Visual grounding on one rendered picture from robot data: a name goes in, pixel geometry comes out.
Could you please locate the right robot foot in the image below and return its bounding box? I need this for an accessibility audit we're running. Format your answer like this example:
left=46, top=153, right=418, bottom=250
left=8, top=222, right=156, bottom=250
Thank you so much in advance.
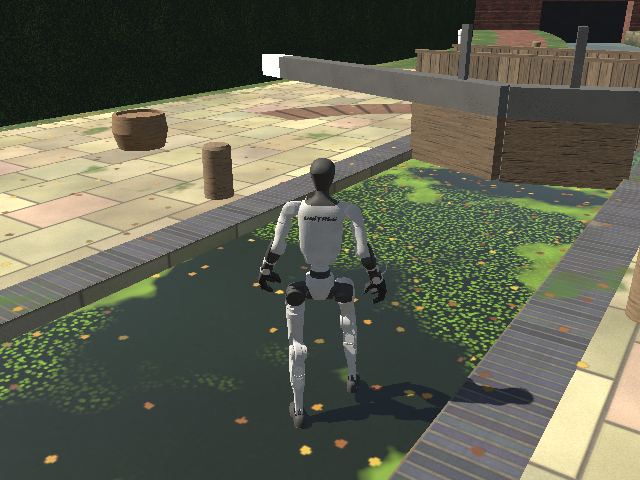
left=346, top=372, right=360, bottom=393

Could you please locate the robot right hand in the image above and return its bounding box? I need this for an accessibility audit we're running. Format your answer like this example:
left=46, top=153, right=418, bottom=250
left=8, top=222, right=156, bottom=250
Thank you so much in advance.
left=364, top=279, right=387, bottom=304

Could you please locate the robot right upper arm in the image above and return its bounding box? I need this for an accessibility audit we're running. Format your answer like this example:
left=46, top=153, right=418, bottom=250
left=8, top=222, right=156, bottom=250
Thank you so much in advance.
left=342, top=202, right=370, bottom=259

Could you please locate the robot right forearm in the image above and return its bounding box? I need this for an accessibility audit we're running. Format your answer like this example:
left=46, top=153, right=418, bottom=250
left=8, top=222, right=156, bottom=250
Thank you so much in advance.
left=361, top=243, right=383, bottom=285

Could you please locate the robot left hand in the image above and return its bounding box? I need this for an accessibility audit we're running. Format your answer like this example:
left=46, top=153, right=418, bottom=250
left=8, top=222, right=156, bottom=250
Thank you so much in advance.
left=258, top=272, right=281, bottom=292

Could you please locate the robot left upper arm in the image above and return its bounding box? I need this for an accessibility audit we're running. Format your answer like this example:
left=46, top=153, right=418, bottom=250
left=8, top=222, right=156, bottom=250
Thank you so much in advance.
left=270, top=201, right=301, bottom=255

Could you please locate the robot left forearm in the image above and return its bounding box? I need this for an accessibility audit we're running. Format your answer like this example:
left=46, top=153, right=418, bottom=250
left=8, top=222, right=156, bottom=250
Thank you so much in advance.
left=260, top=239, right=280, bottom=275

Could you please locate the right robot thigh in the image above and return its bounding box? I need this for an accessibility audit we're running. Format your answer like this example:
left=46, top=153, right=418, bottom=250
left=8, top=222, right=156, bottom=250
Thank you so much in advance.
left=333, top=277, right=355, bottom=331

